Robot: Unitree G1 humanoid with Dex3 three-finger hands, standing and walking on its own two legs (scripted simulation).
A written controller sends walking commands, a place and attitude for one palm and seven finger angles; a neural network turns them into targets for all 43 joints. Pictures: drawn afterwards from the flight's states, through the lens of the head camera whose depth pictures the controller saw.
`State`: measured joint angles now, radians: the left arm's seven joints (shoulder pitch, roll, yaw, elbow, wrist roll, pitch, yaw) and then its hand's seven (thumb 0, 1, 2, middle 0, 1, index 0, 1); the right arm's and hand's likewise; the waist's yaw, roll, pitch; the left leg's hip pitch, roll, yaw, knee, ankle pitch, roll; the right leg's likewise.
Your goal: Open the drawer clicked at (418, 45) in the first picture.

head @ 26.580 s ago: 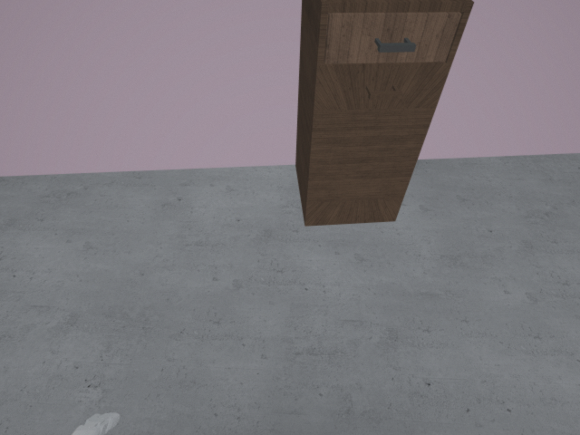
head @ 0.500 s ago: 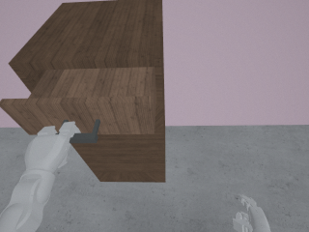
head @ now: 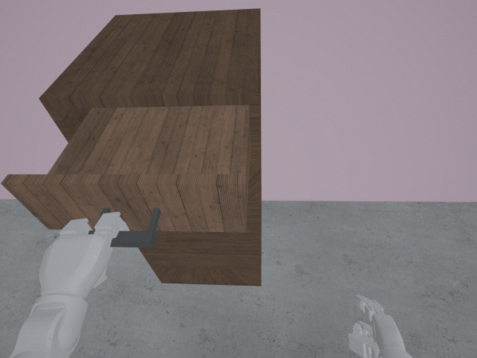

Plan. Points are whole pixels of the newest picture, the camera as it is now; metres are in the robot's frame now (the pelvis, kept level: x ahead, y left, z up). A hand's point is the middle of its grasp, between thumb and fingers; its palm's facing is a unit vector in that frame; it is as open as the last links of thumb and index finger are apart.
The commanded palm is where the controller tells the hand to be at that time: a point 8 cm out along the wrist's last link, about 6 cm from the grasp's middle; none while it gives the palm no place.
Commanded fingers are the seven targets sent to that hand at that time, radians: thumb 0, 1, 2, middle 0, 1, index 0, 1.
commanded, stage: pull the drawer open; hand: left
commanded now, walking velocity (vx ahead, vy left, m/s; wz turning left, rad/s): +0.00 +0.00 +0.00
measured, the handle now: (125, 227) +0.30 +0.22 +0.08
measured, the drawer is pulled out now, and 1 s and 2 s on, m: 0.20 0.29 0.30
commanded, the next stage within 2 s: open the thumb to release the handle in 1.36 s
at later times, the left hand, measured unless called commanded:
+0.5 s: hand (85, 305) +0.18 +0.25 +0.05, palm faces -0.01 -0.08 -1.00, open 5.9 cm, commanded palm +0.13 +0.26 +0.11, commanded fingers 0.00 0.90 0.90 -0.40 -1.35 -0.40 -1.35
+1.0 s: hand (71, 336) +0.14 +0.25 +0.06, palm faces -0.01 -0.08 -1.00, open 5.9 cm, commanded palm +0.08 +0.26 +0.11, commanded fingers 0.00 0.90 0.90 -0.40 -1.35 -0.40 -1.35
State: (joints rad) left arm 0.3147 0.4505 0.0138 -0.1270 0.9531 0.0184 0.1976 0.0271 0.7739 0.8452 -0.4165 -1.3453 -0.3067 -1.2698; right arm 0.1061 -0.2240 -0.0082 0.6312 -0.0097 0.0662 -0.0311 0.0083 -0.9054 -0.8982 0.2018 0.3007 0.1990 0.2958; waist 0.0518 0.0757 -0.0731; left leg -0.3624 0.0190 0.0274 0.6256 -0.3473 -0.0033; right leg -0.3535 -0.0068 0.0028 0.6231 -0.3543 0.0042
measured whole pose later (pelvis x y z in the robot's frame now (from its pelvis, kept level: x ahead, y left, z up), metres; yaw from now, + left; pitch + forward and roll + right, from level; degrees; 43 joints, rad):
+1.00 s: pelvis +0.00 +0.00 -0.01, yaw -1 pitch +6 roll +0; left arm 0.78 0.50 0.07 -0.42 0.91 -0.03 0.33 0.02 0.76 0.83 -0.42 -1.35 -0.32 -1.25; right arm 0.11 -0.24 0.00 0.56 -0.01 0.10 0.00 0.01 -0.91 -0.90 0.20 0.30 0.20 0.30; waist 0.07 0.07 -0.09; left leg -0.42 0.04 0.04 0.71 -0.39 -0.01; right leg -0.41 0.01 0.02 0.69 -0.38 0.00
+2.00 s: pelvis -0.02 +0.00 +0.00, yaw +1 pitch +3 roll -1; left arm 0.66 0.50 0.10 -0.36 0.91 -0.06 0.27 0.00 -0.31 0.38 -0.33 -1.22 -0.35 -1.22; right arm 0.11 -0.25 0.00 0.57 -0.02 0.07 -0.03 0.01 -0.91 -0.90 0.20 0.30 0.20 0.30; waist 0.10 0.07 -0.06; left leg -0.39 0.03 0.01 0.68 -0.36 -0.01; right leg -0.36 0.00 -0.01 0.66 -0.35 0.00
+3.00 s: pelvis -0.01 -0.01 +0.01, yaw +2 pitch -2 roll +0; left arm 0.55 0.57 0.11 -0.57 0.83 0.12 0.05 0.00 -0.49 0.30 -0.32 -1.20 -0.33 -1.20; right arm 0.10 -0.27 0.05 0.55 0.01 0.09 -0.04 0.01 -0.91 -0.90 0.20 0.30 0.20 0.30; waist 0.12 0.12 -0.03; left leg -0.22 0.02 -0.01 0.54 -0.29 -0.01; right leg -0.19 0.00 -0.03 0.51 -0.30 0.00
